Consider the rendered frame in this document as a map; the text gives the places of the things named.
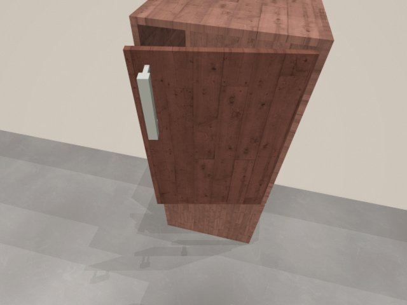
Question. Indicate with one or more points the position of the handle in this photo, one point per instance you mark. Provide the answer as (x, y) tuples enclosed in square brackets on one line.
[(148, 103)]

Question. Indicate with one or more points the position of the cupboard door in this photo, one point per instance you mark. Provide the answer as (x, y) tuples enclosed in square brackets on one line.
[(223, 114)]

